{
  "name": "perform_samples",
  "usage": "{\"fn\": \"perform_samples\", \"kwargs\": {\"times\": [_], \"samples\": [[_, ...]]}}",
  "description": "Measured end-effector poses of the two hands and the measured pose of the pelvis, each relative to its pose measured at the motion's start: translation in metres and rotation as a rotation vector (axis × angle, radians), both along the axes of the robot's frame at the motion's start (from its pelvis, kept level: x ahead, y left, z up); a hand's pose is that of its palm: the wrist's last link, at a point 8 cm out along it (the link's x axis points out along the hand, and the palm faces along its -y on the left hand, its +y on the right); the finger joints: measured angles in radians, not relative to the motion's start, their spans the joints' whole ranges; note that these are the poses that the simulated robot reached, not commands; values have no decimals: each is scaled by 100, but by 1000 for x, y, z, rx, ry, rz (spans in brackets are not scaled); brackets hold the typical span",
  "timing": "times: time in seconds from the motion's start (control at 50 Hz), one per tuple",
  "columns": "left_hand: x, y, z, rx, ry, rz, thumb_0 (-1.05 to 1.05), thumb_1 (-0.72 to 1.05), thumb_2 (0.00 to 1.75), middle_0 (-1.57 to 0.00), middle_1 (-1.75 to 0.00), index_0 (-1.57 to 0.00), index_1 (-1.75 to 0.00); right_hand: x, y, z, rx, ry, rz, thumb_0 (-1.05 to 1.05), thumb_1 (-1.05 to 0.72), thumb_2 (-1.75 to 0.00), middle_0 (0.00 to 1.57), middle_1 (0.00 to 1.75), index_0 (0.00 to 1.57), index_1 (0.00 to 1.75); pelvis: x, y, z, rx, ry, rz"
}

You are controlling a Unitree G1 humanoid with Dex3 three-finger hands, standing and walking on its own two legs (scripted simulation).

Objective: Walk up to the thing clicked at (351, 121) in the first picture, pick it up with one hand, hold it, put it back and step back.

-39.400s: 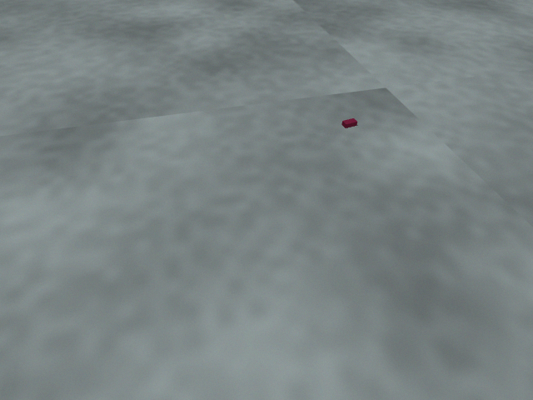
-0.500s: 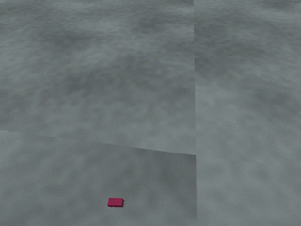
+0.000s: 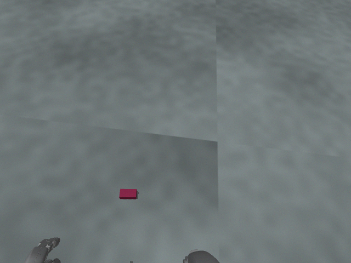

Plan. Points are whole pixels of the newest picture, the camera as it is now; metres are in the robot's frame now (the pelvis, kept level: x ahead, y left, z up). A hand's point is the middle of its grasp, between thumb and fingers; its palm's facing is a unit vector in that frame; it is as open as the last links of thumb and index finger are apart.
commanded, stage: step back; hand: left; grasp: from above
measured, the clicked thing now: (128, 193) +0.53 +0.22 -0.75
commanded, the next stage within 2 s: none
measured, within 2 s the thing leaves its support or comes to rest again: neither
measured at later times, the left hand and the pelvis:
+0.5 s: hand out of the picture +0.01 +0.23 -0.13, palm faces -0.02 -0.91 -0.41, open 7.4 cm; pelvis -0.12 -0.03 +0.00, yaw +0 degrees
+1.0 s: hand out of the picture -0.20 +0.22 -0.16, palm faces -0.03 -0.91 -0.41, open 7.4 cm; pelvis -0.29 -0.06 -0.02, yaw -1 degrees
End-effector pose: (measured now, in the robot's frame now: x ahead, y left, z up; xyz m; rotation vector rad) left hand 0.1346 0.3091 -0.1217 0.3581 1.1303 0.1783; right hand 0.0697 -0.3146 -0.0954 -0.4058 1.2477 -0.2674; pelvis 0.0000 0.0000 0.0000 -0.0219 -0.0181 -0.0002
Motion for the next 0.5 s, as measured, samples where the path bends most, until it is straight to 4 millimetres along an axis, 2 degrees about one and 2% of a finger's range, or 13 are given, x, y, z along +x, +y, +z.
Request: {"fn": "perform_samples", "kwargs": {"times": [0.14, 0.28, 0.38, 0.5], "samples": [[-42, -11, -2, 6, 58, -29, 1, 91, 90, -20, -30, -20, -30, -28, -2, -8, 21, -58, -10, 0, -90, -89, 20, 30, 21, 30, -30, -6, -4, 6, -9, -45], [-89, -33, 6, 36, 42, -37, 1, 91, 90, -20, -30, -20, -30, -59, -28, -32, 61, -81, -30, 0, -90, -89, 20, 30, 21, 30, -67, -28, -15, 0, -27, -56], [-122, -43, 25, 39, 29, -9, 1, 91, 90, -20, -30, -21, -30, -83, -34, -26, 73, -73, -35, 0, -90, -90, 20, 30, 21, 30, -89, -33, -3, 44, -20, -51], [-138, -40, 32, 49, -60, 2, 1, 90, 90, -21, -30, -21, -30, -120, -36, -24, 49, -13, 16, 0, -90, -90, 20, 30, 21, 30, -122, -32, -2, 42, -6, -5]]}}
